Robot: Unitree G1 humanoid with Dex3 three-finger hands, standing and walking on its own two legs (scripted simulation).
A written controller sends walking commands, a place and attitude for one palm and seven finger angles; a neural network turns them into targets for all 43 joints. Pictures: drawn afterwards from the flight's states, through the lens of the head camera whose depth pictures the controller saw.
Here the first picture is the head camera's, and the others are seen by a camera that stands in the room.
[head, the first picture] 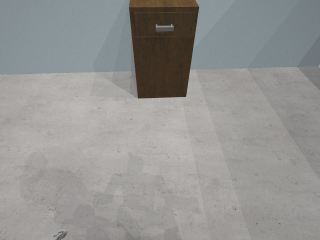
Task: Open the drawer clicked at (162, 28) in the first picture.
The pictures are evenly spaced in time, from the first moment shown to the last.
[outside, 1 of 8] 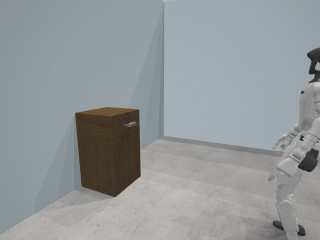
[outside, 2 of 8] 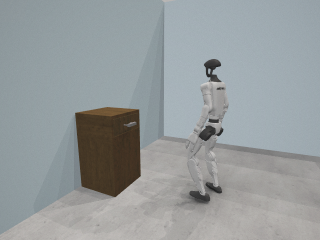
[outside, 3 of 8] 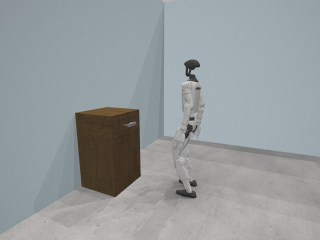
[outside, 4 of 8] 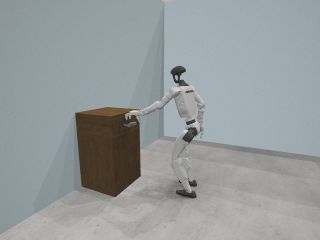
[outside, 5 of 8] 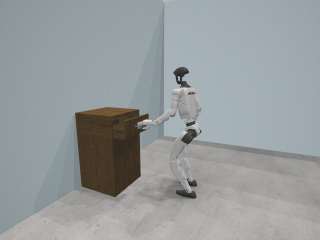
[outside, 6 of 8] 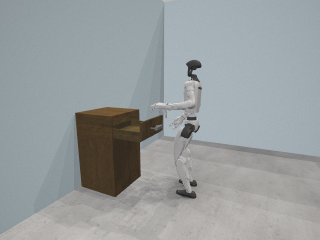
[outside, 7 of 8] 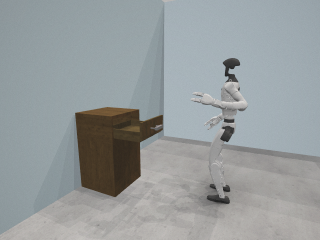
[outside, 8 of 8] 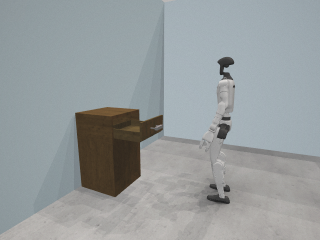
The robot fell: no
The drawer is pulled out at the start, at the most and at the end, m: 0.00 0.30 0.30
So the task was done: yes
